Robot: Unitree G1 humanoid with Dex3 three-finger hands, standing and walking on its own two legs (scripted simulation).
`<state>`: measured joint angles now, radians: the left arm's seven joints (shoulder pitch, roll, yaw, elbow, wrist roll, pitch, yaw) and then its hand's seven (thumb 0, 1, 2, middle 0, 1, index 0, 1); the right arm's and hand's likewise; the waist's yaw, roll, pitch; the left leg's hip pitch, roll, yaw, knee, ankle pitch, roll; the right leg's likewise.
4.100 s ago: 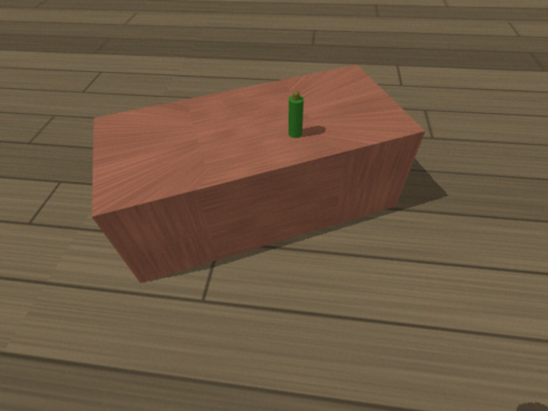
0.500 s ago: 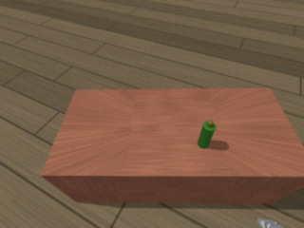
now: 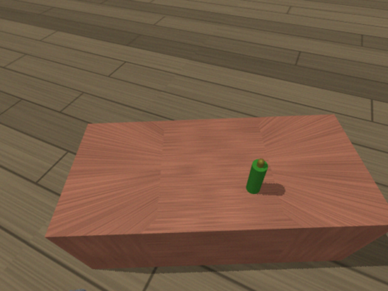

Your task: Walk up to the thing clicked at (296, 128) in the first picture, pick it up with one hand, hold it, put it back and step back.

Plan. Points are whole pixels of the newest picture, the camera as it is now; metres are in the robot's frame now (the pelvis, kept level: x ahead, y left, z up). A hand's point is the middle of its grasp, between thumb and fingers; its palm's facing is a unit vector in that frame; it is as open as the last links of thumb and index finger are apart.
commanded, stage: walk up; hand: right
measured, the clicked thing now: (256, 175) +0.51 -0.19 -0.24
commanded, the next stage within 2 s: stand in 0.18 s
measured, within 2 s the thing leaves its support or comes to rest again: neither
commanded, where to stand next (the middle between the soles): +0.04 +0.01 m, yaw +1 degrees
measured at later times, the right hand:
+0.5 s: hand out of the picture +0.10 -0.26 -0.15, palm faces +0.00 +0.94 -0.33, open 7.4 cm
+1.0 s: hand out of the picture +0.10 -0.27 -0.15, palm faces -0.02 +0.94 -0.33, open 7.4 cm
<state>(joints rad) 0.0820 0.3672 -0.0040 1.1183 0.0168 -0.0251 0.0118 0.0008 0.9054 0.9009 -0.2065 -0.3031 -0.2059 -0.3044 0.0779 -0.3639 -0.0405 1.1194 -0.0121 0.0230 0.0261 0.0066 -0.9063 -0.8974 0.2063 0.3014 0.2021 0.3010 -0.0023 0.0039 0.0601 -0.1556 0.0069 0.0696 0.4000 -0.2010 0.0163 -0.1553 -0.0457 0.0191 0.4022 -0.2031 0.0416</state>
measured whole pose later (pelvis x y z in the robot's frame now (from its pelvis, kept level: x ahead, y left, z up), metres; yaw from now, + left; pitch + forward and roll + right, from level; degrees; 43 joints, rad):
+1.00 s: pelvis +0.01 -0.02 +0.01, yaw +1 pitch -2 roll +0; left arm 0.10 0.35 0.00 1.13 0.01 -0.01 0.00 0.00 0.91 0.90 -0.21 -0.30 -0.20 -0.30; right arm 0.08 -0.35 -0.01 1.15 -0.01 -0.01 0.01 0.01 -0.91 -0.90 0.21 0.30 0.20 0.30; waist 0.00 0.00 0.05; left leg -0.10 0.03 0.05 0.31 -0.17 -0.02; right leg -0.09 -0.02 0.00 0.31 -0.18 0.02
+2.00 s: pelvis +0.02 -0.02 +0.01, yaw +1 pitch -2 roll +0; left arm 0.12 0.35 -0.01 1.12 0.01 -0.01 0.00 0.00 0.91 0.90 -0.21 -0.30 -0.20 -0.30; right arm 0.09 -0.35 0.00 1.14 -0.01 -0.01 0.01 0.01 -0.91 -0.90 0.21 0.30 0.20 0.30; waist 0.00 0.00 0.05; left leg -0.09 0.03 0.05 0.31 -0.18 -0.01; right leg -0.08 -0.02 0.00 0.31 -0.19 0.02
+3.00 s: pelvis +0.01 -0.01 -0.02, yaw +1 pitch +6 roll +0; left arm 0.19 0.29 0.11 0.70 -0.01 -0.10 0.05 0.00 -0.30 0.10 -0.07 -0.06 -0.06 -0.06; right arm 0.11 -0.35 -0.14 0.69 -0.01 0.27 0.04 0.00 0.24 -0.09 0.07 0.05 0.06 0.05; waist 0.02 -0.02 -0.02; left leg -0.45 0.02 0.04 0.65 -0.31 0.00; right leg -0.45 -0.04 0.00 0.67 -0.33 0.02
